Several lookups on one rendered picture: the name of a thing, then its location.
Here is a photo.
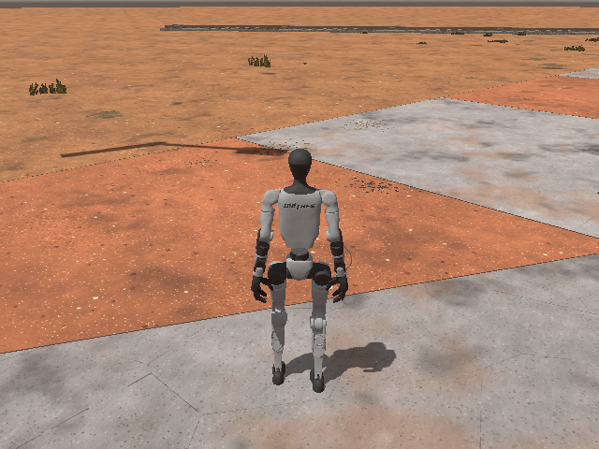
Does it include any robot right shin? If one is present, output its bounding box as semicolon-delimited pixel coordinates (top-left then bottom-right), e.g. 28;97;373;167
312;315;327;380

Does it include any robot right forearm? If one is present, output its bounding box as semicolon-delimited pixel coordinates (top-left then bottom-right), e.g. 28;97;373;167
329;228;347;277

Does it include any right robot hand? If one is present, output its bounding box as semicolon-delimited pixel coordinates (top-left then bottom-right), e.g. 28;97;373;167
326;275;348;303

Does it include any right robot upper arm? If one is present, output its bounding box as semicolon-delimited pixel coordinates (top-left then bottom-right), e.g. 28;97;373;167
319;189;340;242

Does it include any left robot hand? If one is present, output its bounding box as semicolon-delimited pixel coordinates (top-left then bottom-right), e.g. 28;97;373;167
251;275;273;303

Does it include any humanoid robot torso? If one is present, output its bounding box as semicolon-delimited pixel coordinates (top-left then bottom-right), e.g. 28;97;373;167
278;186;322;281

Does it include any left robot upper arm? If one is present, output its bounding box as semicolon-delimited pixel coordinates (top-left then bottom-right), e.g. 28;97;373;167
259;189;281;242

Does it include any robot left forearm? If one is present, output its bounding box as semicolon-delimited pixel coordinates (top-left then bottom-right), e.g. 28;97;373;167
253;228;270;277

